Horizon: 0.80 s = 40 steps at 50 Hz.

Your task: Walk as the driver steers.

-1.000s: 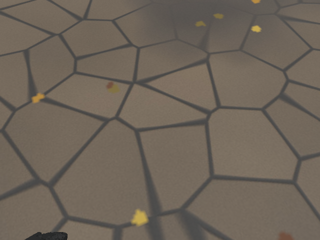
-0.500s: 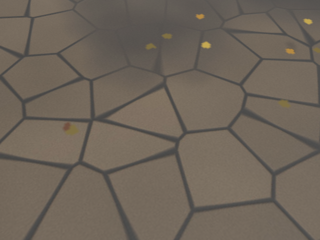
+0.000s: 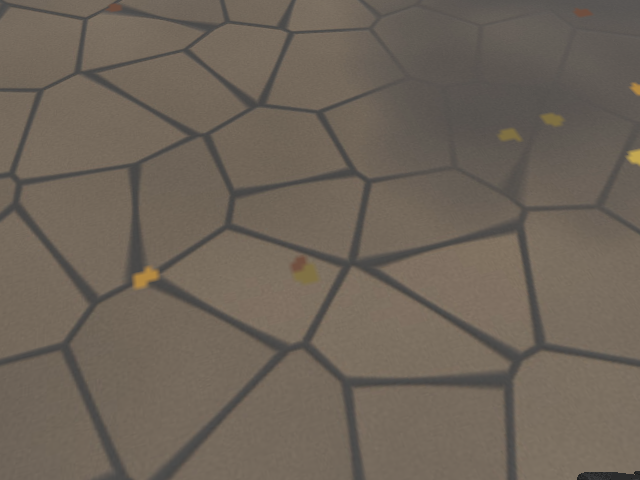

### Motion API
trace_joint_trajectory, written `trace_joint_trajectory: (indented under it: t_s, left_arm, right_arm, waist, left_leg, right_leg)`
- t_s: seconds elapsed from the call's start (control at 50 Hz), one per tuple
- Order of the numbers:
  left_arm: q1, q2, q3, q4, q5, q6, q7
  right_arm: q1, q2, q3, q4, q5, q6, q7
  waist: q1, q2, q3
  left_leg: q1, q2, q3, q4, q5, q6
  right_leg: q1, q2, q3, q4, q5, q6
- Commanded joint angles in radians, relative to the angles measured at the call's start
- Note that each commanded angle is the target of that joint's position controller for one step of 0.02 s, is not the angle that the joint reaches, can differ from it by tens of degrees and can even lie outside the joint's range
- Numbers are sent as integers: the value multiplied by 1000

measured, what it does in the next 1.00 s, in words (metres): walks ahead, turning left: left foot, then right foot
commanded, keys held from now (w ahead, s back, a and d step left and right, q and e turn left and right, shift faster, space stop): w+q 0.66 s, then q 0.20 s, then no key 0.14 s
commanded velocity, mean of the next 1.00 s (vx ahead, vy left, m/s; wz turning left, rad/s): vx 0.41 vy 0.00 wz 0.56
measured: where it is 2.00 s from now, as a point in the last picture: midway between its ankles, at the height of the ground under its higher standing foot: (293, 439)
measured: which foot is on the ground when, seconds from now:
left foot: up 0.00-0.06, down 0.08-0.58, up 0.60-1.00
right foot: down 0.00-0.08, up 0.10-0.56, down 0.58-1.00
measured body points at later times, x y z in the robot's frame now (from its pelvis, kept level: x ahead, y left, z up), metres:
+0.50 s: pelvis +0.27 +0.06 +0.01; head +0.29 +0.08 +0.46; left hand +0.42 +0.35 -0.06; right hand +0.40 -0.21 -0.09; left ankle +0.17 +0.13 -0.73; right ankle +0.50 -0.05 -0.69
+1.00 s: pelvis +0.48 +0.11 +0.01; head +0.52 +0.15 +0.45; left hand +0.38 +0.40 -0.11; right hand +0.80 +0.02 -0.07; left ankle +0.53 +0.28 -0.71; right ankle +0.49 -0.02 -0.73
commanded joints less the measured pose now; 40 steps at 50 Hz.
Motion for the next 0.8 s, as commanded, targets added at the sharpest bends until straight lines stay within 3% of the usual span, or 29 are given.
trace_joint_trajectory:
  t_s: [0.02, 0.04, 0.06, 0.08, 0.1, 0.12, 0.14, 0.16, 0.18, 0.2, 0.22, 0.24, 0.28, 0.34, 0.42, 0.5, 0.54, 0.56, 0.58, 0.6, 0.62, 0.64, 0.66, 0.68, 0.7, 0.74, 0.8]
  left_arm:
    - [-31, 207, 48, -47, -16, -10, -4]
    - [-33, 220, 52, -46, -18, -7, -2]
    - [-39, 230, 54, -46, -19, -2, 1]
    - [-24, 217, 48, -51, -16, -5, 6]
    - [-18, 175, 29, -76, 11, -15, 7]
    - [73, 40, -16, -139, 29, -39, -6]
    - [-59, 160, 10, -139, -6, -63, -14]
    - [-133, 183, 17, -173, -35, -73, -16]
    - [-146, 164, 9, -175, -21, -80, -7]
    - [-138, 159, 13, -167, 1, -79, -1]
    - [-112, 160, 16, -160, 8, -68, -2]
    - [-96, 155, 16, -155, 13, -56, -3]
    - [-94, 134, 12, -152, 28, -37, -2]
    - [-216, 104, 0, -192, 35, -34, -1]
    - [-377, 76, -15, -229, 20, -50, -18]
    - [-415, 122, 0, -248, 6, -62, -33]
    - [-374, 143, 13, -243, 3, -68, -34]
    - [-303, 155, 24, -226, 3, -72, -29]
    - [-197, 187, 39, -213, 15, -77, -21]
    - [-53, 245, 53, -205, 25, -73, -13]
    - [11, 287, 67, -163, 24, -56, -22]
    - [-28, 184, 45, -187, 8, -52, -25]
    - [-76, 139, 31, -193, 7, -45, -19]
    - [-133, 119, 20, -200, 20, -39, -17]
    - [-170, 100, 14, -194, 27, -37, -14]
    - [-202, 89, 12, -182, 30, -41, -12]
    - [-217, 137, 29, -153, 21, -37, -7]
  right_arm:
    - [-128, -51, -6, -130, 1, -15, 14]
    - [-90, -74, -18, -127, -2, -12, 12]
    - [15, -107, -39, -104, -4, -8, 7]
    - [172, -157, -69, -62, -2, 1, -5]
    - [326, -226, -95, -32, 5, 15, -28]
    - [288, -323, -95, -49, -1, 3, -29]
    - [306, -217, -70, -58, -4, -12, -23]
    - [263, -183, -56, -42, -13, -26, -22]
    - [200, -171, -51, -46, -13, -34, -23]
    - [139, -155, -46, -54, -20, -36, -23]
    - [101, -136, -38, -69, -34, -37, -26]
    - [81, -130, -38, -70, -36, -40, -28]
    - [86, -124, -36, -53, -23, -47, -35]
    - [126, -142, -41, -22, -19, -46, -53]
    - [192, -164, -50, 19, -4, -34, -66]
    - [236, -154, -50, 49, 5, -21, -71]
    - [229, -155, -53, 52, 0, -13, -72]
    - [218, -139, -48, 50, -1, -9, -71]
    - [217, -95, -31, 42, -7, -10, -66]
    - [270, -25, -7, 27, -30, -14, -63]
    - [373, -14, 2, -2, 14, -22, -64]
    - [324, -125, -21, 25, 24, -19, -70]
    - [214, -166, -35, 9, 13, -12, -70]
    - [163, -154, -36, 0, 0, -5, -72]
    - [141, -140, -40, -12, -9, -2, -70]
    - [174, -99, -40, -8, -2, 15, -66]
    - [141, -53, -27, -35, -11, 33, -66]
  waist:
    - [-27, -153, 94]
    - [-61, -165, 54]
    - [-131, -161, -17]
    - [-210, -133, -110]
    - [-276, -8, -203]
    - [-150, 260, -369]
    - [-238, 114, -384]
    - [-221, 93, -217]
    - [-177, -1, -135]
    - [-133, -20, -89]
    - [-94, 1, -77]
    - [-77, 17, -71]
    - [-66, 10, -47]
    - [-100, 6, 3]
    - [-162, 21, 14]
    - [-161, 46, 3]
    - [-134, 81, -9]
    - [-94, 87, -37]
    - [-40, 61, -131]
    - [-14, -96, -293]
    - [-59, -411, -371]
    - [-32, -246, -259]
    - [-13, -167, -137]
    - [-32, -100, -60]
    - [-55, -101, -13]
    - [-95, -153, -9]
    - [-106, -157, -21]
  left_leg:
    - [75, -41, 75, -77, -24, 50]
    - [152, -75, 100, -90, -53, 74]
    - [304, -119, 125, -124, -42, 105]
    - [555, -155, 117, -144, -5, 142]
    - [849, -25, -104, -157, -22, 199]
    - [1054, 258, -752, -358, -324, 390]
    - [1022, 261, -828, -473, -417, 364]
    - [903, 235, -688, -483, -348, 321]
    - [753, 191, -575, -481, -221, 298]
    - [629, 151, -485, -483, -94, 282]
    - [545, 119, -430, -505, -23, 277]
    - [497, 110, -410, -526, 21, 287]
    - [417, 93, -348, -549, 99, 300]
    - [370, 52, -289, -559, 108, 281]
    - [343, 18, -274, -531, 27, 227]
    - [465, 61, -386, -431, -1, 206]
    - [508, 74, -434, -366, 48, 189]
    - [502, 49, -431, -308, 88, 170]
    - [460, -6, -386, -146, 104, 137]
    - [296, -91, -287, 153, -158, 91]
    - [-42, -177, -185, 435, -490, 39]
    - [-135, -92, -206, 542, -417, 22]
    - [-154, -63, -169, 554, -322, 14]
    - [-111, -35, -149, 533, -261, 0]
    - [-77, -14, -147, 492, -230, -10]
    - [12, 3, -109, 440, -235, -28]
    - [3, 6, -67, 309, -184, -56]
  right_leg:
    - [-113, -236, 46, -31, 591, -156]
    - [-97, -235, 15, 51, 798, -143]
    - [-108, -220, -28, 206, 976, -122]
    - [-211, -190, -57, 412, 1012, -94]
    - [-466, -150, -55, 724, 650, -50]
    - [-778, 51, 72, 1062, -206, -5]
    - [-846, 25, 236, 1140, -166, -21]
    - [-915, -11, 210, 1121, -74, -39]
    - [-875, -54, 204, 1044, 7, -48]
    - [-814, -78, 203, 968, 53, -43]
    - [-750, -96, 213, 940, 85, -41]
    - [-722, -97, 208, 911, 98, -30]
    - [-706, -90, 185, 845, 128, 3]
    - [-736, -67, 175, 646, 302, 38]
    - [-620, 3, 162, 366, 495, 41]
    - [-581, 23, 208, 251, 434, 14]
    - [-519, 30, 202, 232, 325, -16]
    - [-416, 35, 181, 193, 313, -41]
    - [-222, -27, 218, 189, 303, -87]
    - [73, -221, 410, 226, 274, -157]
    - [287, -400, 883, 92, -42, -295]
    - [203, -380, 875, 39, -241, -260]
    - [81, -338, 707, 30, -167, -218]
    - [-46, -295, 568, 19, 57, -208]
    - [-132, -261, 467, 14, 257, -209]
    - [-221, -216, 302, 9, 560, -206]
    - [-227, -226, 182, -4, 782, -238]
Velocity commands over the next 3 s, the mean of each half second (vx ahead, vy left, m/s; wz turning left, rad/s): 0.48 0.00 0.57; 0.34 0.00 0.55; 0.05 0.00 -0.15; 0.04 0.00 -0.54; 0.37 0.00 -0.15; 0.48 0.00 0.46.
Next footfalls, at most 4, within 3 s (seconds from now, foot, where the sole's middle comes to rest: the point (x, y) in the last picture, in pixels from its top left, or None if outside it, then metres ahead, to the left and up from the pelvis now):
0.08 left None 0.21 0.13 -0.77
0.58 right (374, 453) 0.53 -0.01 -0.77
1.04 left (230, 427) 0.56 0.30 -0.77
1.46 right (343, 414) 0.61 0.06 -0.77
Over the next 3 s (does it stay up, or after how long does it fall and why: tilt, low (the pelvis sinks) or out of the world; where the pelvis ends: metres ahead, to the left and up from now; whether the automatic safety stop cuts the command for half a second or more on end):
stays up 0.96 0.20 -0.01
